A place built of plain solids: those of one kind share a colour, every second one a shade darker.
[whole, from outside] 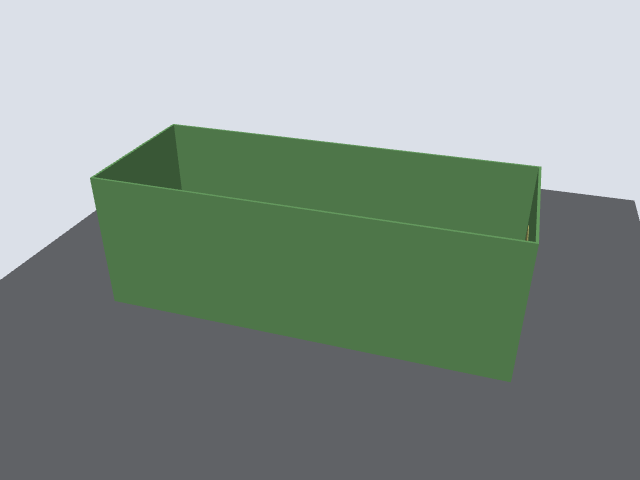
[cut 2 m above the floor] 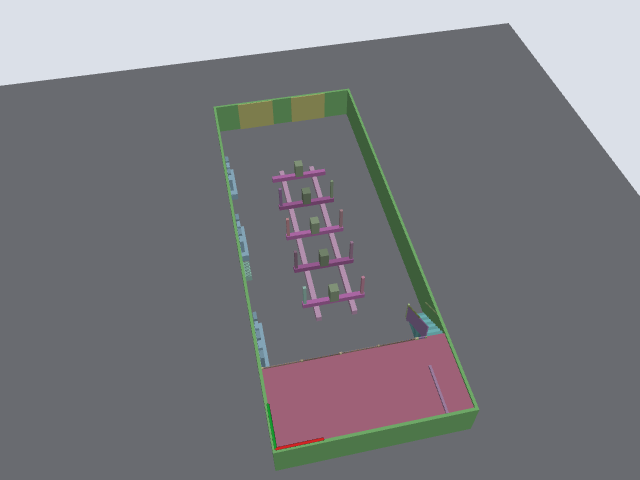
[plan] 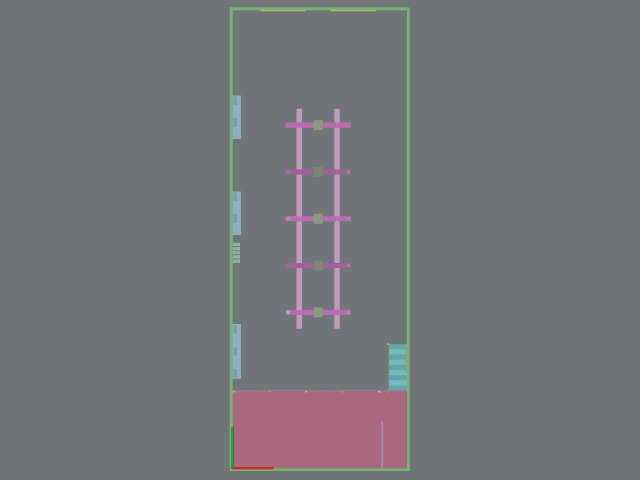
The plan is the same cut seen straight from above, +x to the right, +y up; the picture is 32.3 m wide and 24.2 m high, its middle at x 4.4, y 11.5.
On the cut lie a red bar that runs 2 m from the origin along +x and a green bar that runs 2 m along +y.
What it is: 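A boat hall 8.8 x 23.1 m, 8.2 m high; a lifeboat 13.9 m long and 4.5 m in beam on its cradle down the middle, its keel 1.53 m over the floor; a walk along either side; at the rear a crew gallery 3.9 m deep at 1.89 m over closed stores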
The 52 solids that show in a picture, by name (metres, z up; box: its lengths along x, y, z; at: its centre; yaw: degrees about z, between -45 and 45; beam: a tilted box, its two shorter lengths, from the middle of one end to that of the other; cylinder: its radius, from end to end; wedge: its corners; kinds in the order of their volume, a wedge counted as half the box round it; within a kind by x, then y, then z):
{
 "wall_1": {"box": [0.15, 23.38, 8.24], "at": [-0.07, 11.54, 4.07]},
 "wall_2": {"box": [9.08, 0.15, 8.24], "at": [4.39, -0.07, 4.07]},
 "wall_3": {"box": [9.08, 0.15, 8.24], "at": [4.39, 23.16, 4.07]},
 "wall_4": {"box": [0.15, 23.38, 8.24], "at": [8.86, 11.54, 4.07]},
 "gal_1": {"box": [8.88, 3.96, 1.94], "at": [4.39, 1.93, 0.92]},
 "stair_1": {"box": [0.95, 0.77, 1.75], "at": [8.36, 3.79, 0.83]},
 "stair_2": {"box": [0.95, 0.77, 1.56], "at": [8.36, 4.05, 0.73]},
 "stair_3": {"box": [0.95, 0.77, 1.37], "at": [8.36, 4.31, 0.64]},
 "stair_4": {"box": [0.95, 0.77, 1.18], "at": [8.36, 4.57, 0.54]},
 "stair_5": {"box": [0.95, 0.77, 0.99], "at": [8.36, 4.83, 0.45]},
 "stair_6": {"box": [0.95, 0.77, 0.81], "at": [8.36, 5.09, 0.35]},
 "stair_7": {"box": [0.95, 0.77, 0.62], "at": [8.36, 5.35, 0.26]},
 "stair_8": {"box": [0.95, 0.77, 0.43], "at": [8.36, 5.61, 0.16]},
 "stair_9": {"box": [0.95, 0.77, 0.24], "at": [8.36, 5.87, 0.07]},
 "beam_1": {"box": [0.28, 11.1, 0.39], "at": [3.36, 12.57, 0.14]},
 "beam_2": {"box": [0.28, 11.1, 0.39], "at": [5.26, 12.57, 0.14]},
 "cross_1": {"box": [3.3, 0.26, 0.3], "at": [4.31, 7.85, 0.49]},
 "cross_2": {"box": [3.3, 0.26, 0.3], "at": [4.31, 10.21, 0.49]},
 "cross_3": {"box": [3.3, 0.26, 0.3], "at": [4.31, 12.57, 0.49]},
 "cross_4": {"box": [3.3, 0.26, 0.3], "at": [4.31, 14.93, 0.49]},
 "cross_5": {"box": [3.3, 0.26, 0.3], "at": [4.31, 17.29, 0.49]},
 "sdoor_1": {"box": [2.28, 0.05, 5.25], "at": [2.55, 23.05, 2.58]},
 "sdoor_2": {"box": [2.28, 0.05, 5.25], "at": [6.07, 23.05, 2.58]},
 "keelblock_1": {"box": [0.46, 0.5, 0.89], "at": [4.31, 7.85, 1.08]},
 "keelblock_2": {"box": [0.46, 0.5, 0.89], "at": [4.31, 10.21, 1.08]},
 "keelblock_3": {"box": [0.46, 0.5, 0.89], "at": [4.31, 12.57, 1.08]},
 "keelblock_4": {"box": [0.46, 0.5, 0.89], "at": [4.31, 14.93, 1.08]},
 "keelblock_5": {"box": [0.46, 0.5, 0.89], "at": [4.31, 17.29, 1.08]},
 "screen_1": {"box": [0.12, 2.38, 2.15], "at": [7.53, 1.19, 2.92]},
 "kit_1": {"box": [0.19, 0.43, 0.9], "at": [0.12, 4.79, 1.17]},
 "kit_2": {"box": [0.19, 0.43, 0.9], "at": [0.12, 5.33, 1.17]},
 "kit_3": {"box": [0.19, 0.43, 0.9], "at": [0.12, 5.88, 1.17]},
 "kit_4": {"box": [0.19, 0.43, 0.9], "at": [0.12, 6.43, 1.17]},
 "kit_5": {"box": [0.19, 0.43, 0.9], "at": [0.12, 12.03, 1.17]},
 "kit_6": {"box": [0.19, 0.43, 0.9], "at": [0.12, 16.86, 1.17]},
 "kit_7": {"box": [0.42, 2.75, 0.04], "at": [0.21, 5.88, 0.43]},
 "kit_8": {"box": [0.42, 2.2, 0.04], "at": [0.21, 12.85, 0.43]},
 "kit_9": {"box": [0.42, 2.2, 0.04], "at": [0.21, 17.69, 0.43]},
 "stair_guard_panel_1": {"wedge": [[7.8, 3.86, 1.72], [7.8, 3.86, 2.83], [7.8, 6.25, -0.02], [7.8, 6.25, 1.09], [7.86, 3.86, 1.72], [7.86, 3.86, 2.83], [7.86, 6.25, -0.02], [7.86, 6.25, 1.09]]},
 "face_1": {"box": [7.88, 0.012, 1.91], "at": [3.94, 3.92, 0.91]},
 "guard_board_1": {"box": [1.83, 0.04, 0.15], "at": [0.96, 3.86, 1.92]},
 "guard_board_2": {"box": [1.83, 0.04, 0.15], "at": [2.78, 3.86, 1.92]},
 "guard_board_3": {"box": [1.83, 0.04, 0.15], "at": [4.61, 3.86, 1.92]},
 "guard_board_4": {"box": [1.83, 0.04, 0.15], "at": [6.44, 3.86, 1.92]},
 "shore3e_1": {"box": [0.16, 0.16, 1.66], "at": [5.83, 14.93, 1.47]},
 "shore3w_1": {"box": [0.16, 0.16, 1.66], "at": [2.79, 14.93, 1.47]},
 "shore0e_1": {"box": [0.16, 0.16, 1.45], "at": [5.83, 7.85, 1.37]},
 "shore0w_1": {"box": [0.16, 0.16, 1.45], "at": [2.79, 7.85, 1.37]},
 "shore2e_1": {"box": [0.16, 0.16, 1.45], "at": [5.83, 12.57, 1.36]},
 "shore2w_1": {"box": [0.16, 0.16, 1.45], "at": [2.79, 12.57, 1.36]},
 "shore1e_1": {"box": [0.16, 0.16, 1.44], "at": [5.83, 10.21, 1.36]},
 "shore1w_1": {"box": [0.16, 0.16, 1.44], "at": [2.79, 10.21, 1.36]}
}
